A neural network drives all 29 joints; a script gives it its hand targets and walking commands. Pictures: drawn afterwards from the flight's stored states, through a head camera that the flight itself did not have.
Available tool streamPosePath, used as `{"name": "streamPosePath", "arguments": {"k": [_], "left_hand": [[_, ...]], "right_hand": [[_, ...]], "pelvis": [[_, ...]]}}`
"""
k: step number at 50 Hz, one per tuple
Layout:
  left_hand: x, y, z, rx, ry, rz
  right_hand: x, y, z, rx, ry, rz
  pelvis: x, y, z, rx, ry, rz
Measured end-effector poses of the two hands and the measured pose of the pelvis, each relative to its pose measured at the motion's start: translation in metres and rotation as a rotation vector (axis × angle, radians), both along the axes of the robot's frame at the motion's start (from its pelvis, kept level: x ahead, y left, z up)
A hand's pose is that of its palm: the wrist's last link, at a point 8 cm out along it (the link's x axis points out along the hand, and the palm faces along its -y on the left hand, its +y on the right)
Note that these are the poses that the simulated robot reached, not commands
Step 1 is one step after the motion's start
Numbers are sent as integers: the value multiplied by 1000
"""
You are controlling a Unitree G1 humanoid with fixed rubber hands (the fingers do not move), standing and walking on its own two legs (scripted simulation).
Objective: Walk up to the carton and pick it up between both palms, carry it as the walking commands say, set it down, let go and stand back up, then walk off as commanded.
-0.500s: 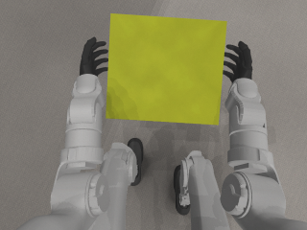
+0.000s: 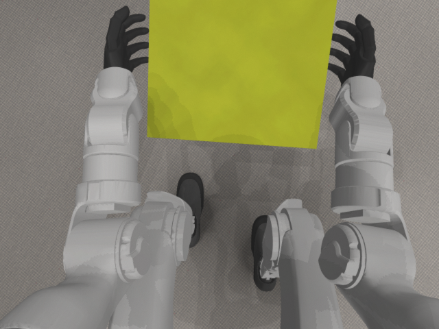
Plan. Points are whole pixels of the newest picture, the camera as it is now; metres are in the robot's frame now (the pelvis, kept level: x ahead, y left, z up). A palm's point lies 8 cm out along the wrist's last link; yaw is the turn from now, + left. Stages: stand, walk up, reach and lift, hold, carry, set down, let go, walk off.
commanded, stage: set down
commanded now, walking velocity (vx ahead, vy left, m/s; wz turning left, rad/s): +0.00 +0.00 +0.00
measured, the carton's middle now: (235, 71) +0.53 +0.00 -0.21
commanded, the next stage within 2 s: none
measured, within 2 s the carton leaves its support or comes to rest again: rests again in 1.54 s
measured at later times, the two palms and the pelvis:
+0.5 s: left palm (137, 50) +0.55 +0.17 -0.17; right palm (338, 84) +0.51 -0.18 -0.20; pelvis +0.00 +0.00 -0.05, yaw +0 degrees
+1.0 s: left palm (150, 54) +0.56 +0.16 -0.23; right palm (331, 84) +0.52 -0.20 -0.25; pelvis +0.00 +0.00 -0.08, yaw -1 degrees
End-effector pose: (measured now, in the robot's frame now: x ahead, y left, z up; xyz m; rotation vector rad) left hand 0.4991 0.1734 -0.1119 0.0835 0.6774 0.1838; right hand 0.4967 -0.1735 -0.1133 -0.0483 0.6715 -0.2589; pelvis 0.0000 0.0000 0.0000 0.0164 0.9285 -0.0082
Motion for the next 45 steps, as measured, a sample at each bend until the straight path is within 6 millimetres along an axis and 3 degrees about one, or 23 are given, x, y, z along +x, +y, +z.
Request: {"name": "streamPosePath", "arguments": {"k": [6, 12, 18, 34, 45], "left_hand": [[7, -2, -23, -6, 9, -1], [26, -6, -26, 2, -11, -25], [35, -12, -44, 4, 19, -51], [58, 2, -99, 7, 54, -75], [64, -10, -118, 6, 61, -90]], "right_hand": [[3, -3, -23, 11, 5, -9], [6, -7, -37, 38, -9, -28], [8, -14, -57, 40, 20, -23], [16, -7, -118, 68, 51, 74], [23, -20, -135, 60, 45, 89]], "pelvis": [[0, -1, -13, 2, -19, 0], [1, -2, -24, 4, -36, 1], [3, -3, -35, 6, -36, 1], [2, 0, -61, -4, -69, -2], [3, -1, -73, -4, -100, -10]]}}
